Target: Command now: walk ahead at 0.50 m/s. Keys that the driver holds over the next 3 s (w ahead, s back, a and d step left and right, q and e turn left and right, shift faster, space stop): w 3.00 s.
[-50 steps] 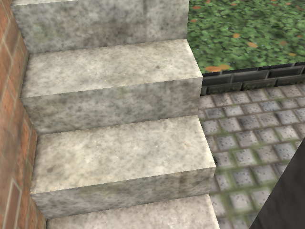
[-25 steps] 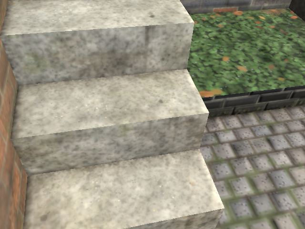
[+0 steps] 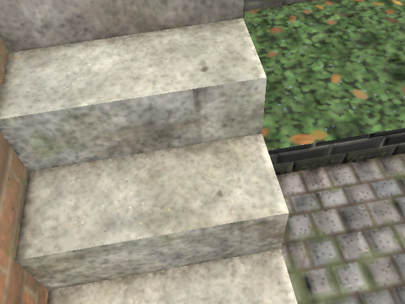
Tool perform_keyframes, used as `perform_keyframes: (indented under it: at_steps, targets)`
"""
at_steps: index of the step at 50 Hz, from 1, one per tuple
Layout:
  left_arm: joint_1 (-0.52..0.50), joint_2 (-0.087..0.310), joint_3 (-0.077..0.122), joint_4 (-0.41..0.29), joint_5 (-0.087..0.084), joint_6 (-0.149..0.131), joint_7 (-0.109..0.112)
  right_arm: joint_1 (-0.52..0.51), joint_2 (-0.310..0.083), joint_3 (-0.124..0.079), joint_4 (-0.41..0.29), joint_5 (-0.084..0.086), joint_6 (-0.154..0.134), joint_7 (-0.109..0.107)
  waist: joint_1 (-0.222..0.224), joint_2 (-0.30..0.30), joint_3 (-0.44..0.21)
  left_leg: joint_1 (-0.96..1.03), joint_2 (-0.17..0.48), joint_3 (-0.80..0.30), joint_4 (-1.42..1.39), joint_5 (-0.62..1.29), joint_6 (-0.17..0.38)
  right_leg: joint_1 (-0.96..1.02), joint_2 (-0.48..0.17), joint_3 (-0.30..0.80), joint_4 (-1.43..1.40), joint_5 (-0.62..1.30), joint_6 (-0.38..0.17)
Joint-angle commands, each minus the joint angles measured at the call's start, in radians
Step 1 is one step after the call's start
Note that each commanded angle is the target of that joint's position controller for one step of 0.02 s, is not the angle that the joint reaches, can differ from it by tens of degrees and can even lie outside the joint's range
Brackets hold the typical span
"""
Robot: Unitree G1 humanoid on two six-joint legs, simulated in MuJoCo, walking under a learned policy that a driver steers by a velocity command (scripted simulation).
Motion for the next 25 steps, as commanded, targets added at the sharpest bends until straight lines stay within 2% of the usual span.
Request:
perform_keyframes:
  at_steps: [1, 2, 3, 4, 5, 6, 7, 8, 9, 10, 11, 12, 13, 14, 15, 16, 17, 18, 19, 20, 21, 22, 23, 24, 25]
  targets:
    - [0.040, 0.011, 0.009, 0.025, 0.023, -0.055, -0.003, -0.147, -0.011, 0.011, -0.198, -0.005, -0.045, -0.061, -0.036, -0.162, -0.042, -0.224, -0.033, -0.015, 0.084, -0.075, 0.018, 0.161, -0.161, 0.174, -0.396, 0.496, 0.047]
    - [-0.040, 0.044, 0.014, 0.000, 0.032, -0.062, 0.008, -0.131, -0.043, 0.006, -0.212, 0.008, -0.030, -0.063, -0.090, -0.182, -0.012, -0.162, -0.039, -0.022, -0.031, -0.019, 0.002, 0.055, -0.172, 0.194, -0.451, 0.477, 0.042]
    - [-0.148, 0.091, 0.018, -0.049, 0.037, -0.067, 0.018, -0.071, -0.119, -0.014, -0.193, 0.017, -0.012, -0.068, -0.137, -0.177, -0.010, -0.050, -0.059, 0.043, -0.121, -0.009, -0.030, -0.044, -0.177, 0.193, -0.496, 0.497, 0.020]
    - [-0.157, 0.124, 0.019, -0.064, 0.047, -0.073, 0.024, -0.003, -0.121, -0.030, -0.158, 0.034, 0.002, -0.071, -0.142, -0.224, -0.037, -0.021, -0.089, 0.105, 0.029, -0.005, -0.047, -0.050, -0.208, 0.181, -0.479, 0.603, -0.034]
    - [-0.147, 0.121, 0.015, -0.067, 0.051, -0.073, 0.032, 0.038, -0.125, -0.043, -0.136, 0.039, 0.011, -0.072, -0.141, -0.205, -0.047, -0.049, -0.090, 0.104, 0.090, -0.015, -0.054, -0.005, -0.225, 0.185, -0.495, 0.614, -0.050]
    - [-0.114, 0.129, 0.023, -0.059, 0.043, -0.070, 0.038, 0.040, -0.112, -0.043, -0.137, 0.039, 0.020, -0.076, -0.116, -0.185, -0.012, -0.103, -0.090, 0.085, 0.093, -0.049, -0.056, 0.033, -0.243, 0.169, -0.516, 0.609, -0.049]
    - [-0.052, 0.156, 0.034, -0.054, 0.033, -0.063, 0.051, -0.082, -0.062, -0.023, -0.176, 0.030, 0.020, -0.085, -0.062, -0.188, 0.032, -0.262, -0.114, 0.071, 0.249, -0.140, -0.032, 0.123, -0.273, 0.202, -0.559, 0.661, -0.068]
    - [0.023, 0.150, 0.034, -0.053, 0.050, -0.072, 0.057, -0.146, -0.049, -0.021, -0.243, 0.015, 0.019, -0.100, -0.022, -0.244, 0.077, -0.437, -0.116, 0.028, 0.304, -0.240, -0.028, 0.290, -0.294, 0.206, -0.574, 0.767, -0.075]
    - [0.098, 0.128, 0.029, -0.048, 0.041, -0.088, 0.061, -0.189, -0.056, -0.018, -0.291, 0.008, 0.007, -0.103, 0.001, -0.210, 0.108, -0.538, -0.101, -0.014, 0.314, -0.310, -0.015, 0.388, -0.319, 0.224, -0.583, 0.796, -0.074]
    - [0.150, 0.134, 0.026, -0.024, 0.058, -0.079, 0.063, -0.191, -0.083, -0.025, -0.326, 0.008, -0.012, -0.114, 0.022, -0.222, 0.120, -0.598, -0.088, -0.035, 0.307, -0.391, -0.018, 0.479, -0.335, 0.233, -0.573, 0.840, -0.079]
    - [0.181, 0.142, 0.027, -0.019, 0.058, -0.078, 0.064, -0.229, -0.085, -0.020, -0.365, 0.011, -0.024, -0.115, 0.031, -0.196, 0.118, -0.635, -0.090, -0.035, 0.303, -0.451, -0.013, 0.526, -0.340, 0.220, -0.589, 0.877, -0.080]
    - [0.187, 0.146, 0.024, -0.030, 0.058, -0.081, 0.063, -0.228, -0.092, -0.021, -0.399, 0.009, -0.028, -0.109, 0.029, -0.214, 0.085, -0.654, -0.096, 0.001, 0.314, -0.491, -0.015, 0.589, -0.345, 0.228, -0.588, 1.018, -0.079]
    - [0.193, 0.152, 0.025, -0.030, 0.062, -0.082, 0.059, -0.278, -0.077, -0.010, -0.451, 0.003, -0.026, -0.100, 0.029, -0.202, 0.088, -0.697, -0.084, -0.005, 0.325, -0.543, -0.012, 0.598, -0.355, 0.231, -0.605, 1.059, -0.087]
    - [0.181, 0.178, 0.030, -0.039, 0.064, -0.084, 0.059, -0.303, -0.068, -0.001, -0.489, 0.004, -0.024, -0.095, 0.018, -0.175, 0.086, -0.709, -0.074, -0.008, 0.291, -0.576, -0.011, 0.604, -0.362, 0.221, -0.628, 1.077, -0.086]
    - [0.172, 0.180, 0.033, -0.045, 0.052, -0.084, 0.057, -0.341, -0.051, 0.015, -0.539, -0.002, -0.021, -0.091, 0.008, -0.164, 0.089, -0.689, -0.057, -0.031, 0.243, -0.616, 0.011, 0.565, -0.361, 0.207, -0.666, 1.085, -0.072]
    - [0.157, 0.192, 0.036, -0.057, 0.041, -0.081, 0.054, -0.360, -0.049, 0.029, -0.583, -0.008, -0.012, -0.088, -0.012, -0.151, 0.086, -0.628, -0.032, 0.018, 0.084, -0.627, 0.010, 0.527, -0.334, 0.172, -0.716, 1.080, -0.059]
    - [0.102, 0.215, 0.040, -0.078, 0.051, -0.074, 0.060, -0.354, -0.052, 0.037, -0.613, -0.004, -0.007, -0.085, -0.050, -0.160, 0.077, -0.490, -0.019, 0.077, -0.038, -0.612, 0.008, 0.447, -0.306, 0.111, -0.759, 1.197, -0.037]
    - [-0.037, 0.237, 0.031, -0.144, -0.010, -0.072, 0.061, -0.247, -0.090, 0.034, -0.611, 0.003, 0.005, -0.070, -0.172, -0.119, -0.013, -0.053, 0.011, 0.039, -0.456, -0.627, 0.071, 0.288, -0.250, -0.015, -0.730, 1.576, 0.023]
    - [-0.054, 0.295, 0.041, -0.198, -0.054, -0.048, 0.061, -0.095, -0.189, 0.002, -0.544, 0.022, 0.005, -0.064, -0.198, -0.060, -0.221, 0.361, -0.099, 0.191, -0.718, -0.499, 0.049, 0.267, -0.264, 0.036, -0.607, 1.952, -0.071]
    - [-0.236, 0.312, 0.048, -0.203, -0.050, -0.044, 0.054, 0.153, -0.183, -0.010, -0.460, 0.019, -0.010, -0.071, -0.329, -0.177, -0.289, 0.531, -0.059, 0.098, -0.851, -0.380, 0.064, 0.294, -0.270, 0.031, -0.322, 2.163, -0.035]
    - [-0.310, 0.269, 0.036, -0.208, -0.037, -0.043, 0.025, 0.344, -0.233, -0.054, -0.319, -0.016, -0.001, -0.058, -0.394, -0.046, -0.314, 0.676, -0.071, -0.023, -0.883, -0.452, 0.145, 0.102, -0.150, 0.046, 0.189, 1.628, -0.041]
    - [-0.355, 0.100, 0.003, -0.271, -0.015, -0.052, -0.036, 0.388, -0.336, -0.065, -0.268, -0.040, -0.022, -0.091, -0.319, 0.427, -0.304, 0.619, 0.108, -0.606, -1.353, -0.339, 0.227, -0.101, 0.149, 0.163, 0.499, 0.673, -0.001]
    - [-0.219, -0.002, -0.012, -0.274, 0.037, -0.044, -0.054, 0.194, -0.345, -0.078, -0.300, 0.009, -0.052, -0.095, -0.125, 0.360, -0.266, 0.611, 0.191, -0.767, -1.450, -0.520, 0.246, -0.223, 0.163, 0.320, 0.665, 0.616, 0.009]
    - [-0.178, -0.002, -0.016, -0.261, 0.081, -0.035, -0.068, 0.025, -0.235, -0.045, -0.335, 0.027, -0.061, -0.106, -0.041, 0.233, -0.144, 0.417, 0.196, -0.740, -1.404, -0.512, 0.269, -0.270, 0.123, 0.229, 0.770, 0.694, 0.014]
    - [-0.228, -0.005, -0.023, -0.263, 0.111, -0.018, -0.063, -0.017, -0.177, -0.035, -0.308, 0.021, -0.073, -0.105, -0.005, 0.110, -0.096, 0.306, 0.185, -0.674, -1.323, -0.518, 0.274, -0.322, 0.079, 0.197, 0.815, 0.694, 0.001]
